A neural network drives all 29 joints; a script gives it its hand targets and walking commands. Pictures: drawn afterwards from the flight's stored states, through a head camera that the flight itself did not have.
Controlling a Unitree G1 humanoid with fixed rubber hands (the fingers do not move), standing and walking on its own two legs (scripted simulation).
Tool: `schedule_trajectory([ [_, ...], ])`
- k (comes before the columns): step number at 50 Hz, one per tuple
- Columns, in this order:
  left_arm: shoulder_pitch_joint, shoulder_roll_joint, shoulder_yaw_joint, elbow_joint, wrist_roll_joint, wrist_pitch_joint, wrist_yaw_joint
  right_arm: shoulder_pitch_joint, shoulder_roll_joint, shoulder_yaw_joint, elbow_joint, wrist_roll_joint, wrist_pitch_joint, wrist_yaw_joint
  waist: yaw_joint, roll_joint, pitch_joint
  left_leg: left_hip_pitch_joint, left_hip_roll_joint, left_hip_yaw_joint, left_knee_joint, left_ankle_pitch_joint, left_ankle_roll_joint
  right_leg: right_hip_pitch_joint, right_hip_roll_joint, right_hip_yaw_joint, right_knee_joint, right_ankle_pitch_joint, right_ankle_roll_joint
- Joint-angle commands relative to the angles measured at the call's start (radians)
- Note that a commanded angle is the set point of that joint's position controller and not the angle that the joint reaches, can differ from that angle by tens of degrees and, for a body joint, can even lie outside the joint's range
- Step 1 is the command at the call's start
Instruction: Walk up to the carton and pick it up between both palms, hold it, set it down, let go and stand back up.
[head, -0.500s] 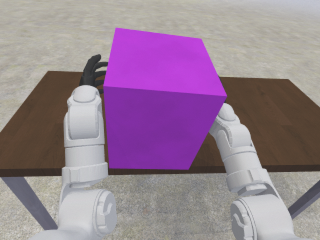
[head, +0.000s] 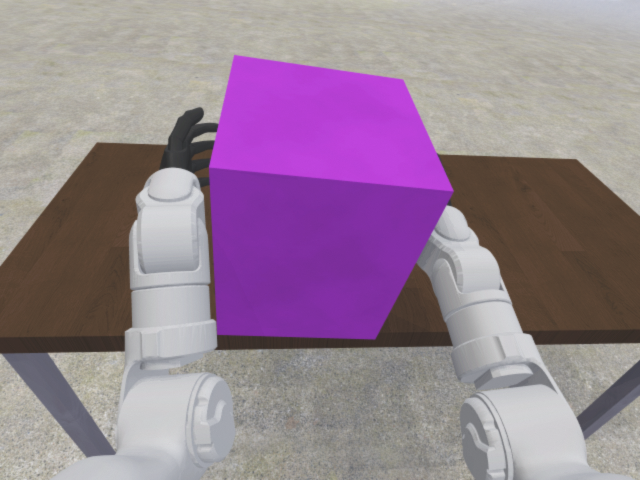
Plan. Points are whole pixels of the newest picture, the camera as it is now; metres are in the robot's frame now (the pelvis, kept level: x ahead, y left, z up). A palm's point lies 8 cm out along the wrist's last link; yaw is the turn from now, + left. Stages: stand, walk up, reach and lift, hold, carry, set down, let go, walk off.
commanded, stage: hold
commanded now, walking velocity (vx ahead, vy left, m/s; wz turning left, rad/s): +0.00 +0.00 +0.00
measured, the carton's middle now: (309, 207) +0.37 +0.00 +0.20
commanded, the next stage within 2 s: none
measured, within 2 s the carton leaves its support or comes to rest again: neither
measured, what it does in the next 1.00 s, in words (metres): stands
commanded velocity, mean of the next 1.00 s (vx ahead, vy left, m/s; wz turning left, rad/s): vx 0.00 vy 0.00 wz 0.00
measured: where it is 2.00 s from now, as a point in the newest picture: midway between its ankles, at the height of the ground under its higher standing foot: outside the picture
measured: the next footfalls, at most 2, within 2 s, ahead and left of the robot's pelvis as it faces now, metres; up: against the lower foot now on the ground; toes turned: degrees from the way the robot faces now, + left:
none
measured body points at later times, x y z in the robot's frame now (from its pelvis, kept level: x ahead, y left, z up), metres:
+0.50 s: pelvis +0.00 +0.00 +0.00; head -0.05 +0.03 +0.45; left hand +0.38 +0.15 +0.24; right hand +0.38 -0.14 +0.21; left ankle +0.04 +0.08 -0.75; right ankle +0.03 -0.09 -0.75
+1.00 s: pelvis +0.01 +0.00 +0.00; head -0.04 +0.03 +0.45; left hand +0.39 +0.15 +0.24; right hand +0.38 -0.14 +0.21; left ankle +0.04 +0.08 -0.75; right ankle +0.03 -0.09 -0.75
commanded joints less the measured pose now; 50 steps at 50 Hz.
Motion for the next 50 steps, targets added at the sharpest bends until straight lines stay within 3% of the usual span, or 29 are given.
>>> schedule_trajectory([
  [1,-0.588,-0.504,-0.406,-0.053,-0.148,-0.040,-0.137,-0.840,0.492,0.301,-0.317,0.068,-0.074,0.092,-0.008,0.102,-0.379,0.011,0.021,-0.020,-0.073,0.133,-0.049,0.088,0.004,0.022,-0.027,0.069,0.051],
  [5,-0.613,-0.525,-0.450,-0.102,-0.179,-0.054,-0.124,-0.883,0.498,0.327,-0.397,0.078,-0.083,0.090,-0.014,0.127,-0.454,0.037,0.016,-0.024,-0.046,0.190,-0.061,0.107,0.007,0.023,-0.010,0.118,0.051],
  [11,-0.609,-0.502,-0.424,-0.048,-0.171,-0.060,-0.116,-0.883,0.483,0.305,-0.363,0.060,-0.082,0.094,-0.006,0.101,-0.433,-0.005,0.017,-0.025,-0.065,0.084,-0.037,0.066,0.000,0.022,-0.013,0.046,0.054],
  [15,-0.611,-0.505,-0.433,-0.068,-0.172,-0.055,-0.111,-0.875,0.484,0.316,-0.371,0.071,-0.076,0.094,0.002,0.094,-0.459,0.034,0.020,-0.032,-0.052,0.162,-0.045,0.069,0.006,0.017,-0.004,0.115,0.053],
  [18,-0.569,-0.500,-0.424,-0.054,-0.165,-0.041,-0.122,-0.844,0.464,0.320,-0.344,0.074,-0.069,0.086,-0.010,0.092,-0.423,0.049,0.019,-0.028,-0.050,0.189,-0.058,0.088,0.010,0.022,-0.018,0.126,0.056],
  [23,-0.536,-0.480,-0.396,-0.052,-0.149,-0.030,-0.145,-0.815,0.475,0.334,-0.332,0.089,-0.059,0.073,-0.005,0.072,-0.381,0.010,0.011,-0.018,-0.061,0.171,-0.044,0.117,-0.003,0.029,-0.019,0.148,0.062],
  [28,-0.574,-0.495,-0.441,-0.137,-0.169,-0.043,-0.140,-0.832,0.487,0.352,-0.401,0.105,-0.063,0.072,-0.013,0.125,-0.420,0.030,0.012,-0.024,-0.042,0.236,-0.064,0.116,0.009,0.026,-0.009,0.173,0.058],
  [30,-0.577,-0.497,-0.464,-0.151,-0.180,-0.044,-0.135,-0.833,0.484,0.369,-0.435,0.107,-0.063,0.073,-0.015,0.121,-0.450,0.059,0.011,-0.033,-0.025,0.257,-0.066,0.099,0.008,0.024,0.009,0.201,0.056],
  [34,-0.560,-0.493,-0.471,-0.144,-0.185,-0.043,-0.132,-0.812,0.465,0.340,-0.427,0.091,-0.059,0.072,-0.030,0.117,-0.443,0.080,0.021,-0.033,-0.032,0.213,-0.070,0.059,0.010,0.017,-0.011,0.121,0.049],
  [37,-0.587,-0.499,-0.455,-0.130,-0.191,-0.049,-0.130,-0.829,0.476,0.331,-0.401,0.078,-0.056,0.083,-0.018,0.105,-0.444,0.026,0.020,-0.036,-0.054,0.130,-0.056,0.059,0.004,0.021,-0.016,0.050,0.046],
  [40,-0.598,-0.497,-0.447,-0.118,-0.188,-0.048,-0.125,-0.851,0.485,0.339,-0.430,0.074,-0.059,0.089,-0.003,0.094,-0.443,0.026,0.021,-0.028,-0.060,0.133,-0.045,0.058,0.004,0.023,-0.012,0.075,0.056],
  [45,-0.543,-0.481,-0.394,-0.067,-0.150,-0.027,-0.138,-0.819,0.469,0.334,-0.364,0.075,-0.049,0.081,0.010,0.074,-0.393,0.013,0.017,-0.020,-0.070,0.136,-0.045,0.096,0.001,0.022,-0.008,0.100,0.061],
  [50,-0.552,-0.477,-0.401,-0.081,-0.154,-0.031,-0.150,-0.822,0.472,0.326,-0.368,0.080,-0.054,0.082,-0.001,0.083,-0.393,0.026,0.017,-0.016,-0.068,0.176,-0.050,0.092,0.002,0.022,-0.016,0.125,0.057],
])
